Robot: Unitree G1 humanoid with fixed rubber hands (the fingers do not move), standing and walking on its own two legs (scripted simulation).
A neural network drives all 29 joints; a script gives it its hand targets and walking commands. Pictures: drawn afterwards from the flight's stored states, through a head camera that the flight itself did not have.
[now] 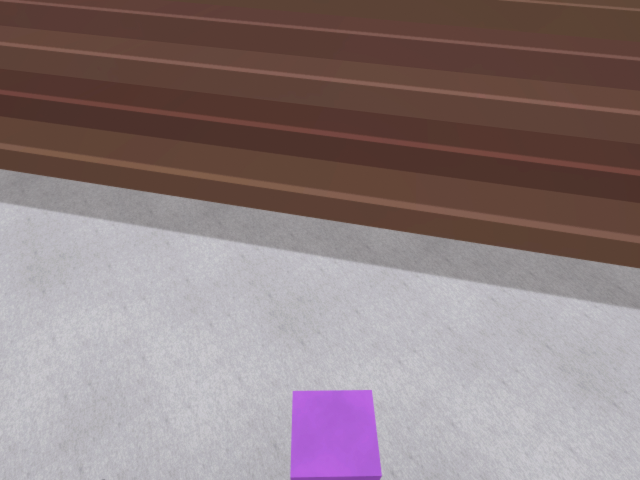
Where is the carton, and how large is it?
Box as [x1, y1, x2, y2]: [290, 390, 381, 479]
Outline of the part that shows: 293,391 290,478 379,479 381,476 371,390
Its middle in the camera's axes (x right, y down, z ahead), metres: +0.04 +0.55 +1.04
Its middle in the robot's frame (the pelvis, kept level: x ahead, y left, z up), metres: +0.38 -0.03 -0.66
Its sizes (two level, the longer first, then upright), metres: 0.210 0.200 0.250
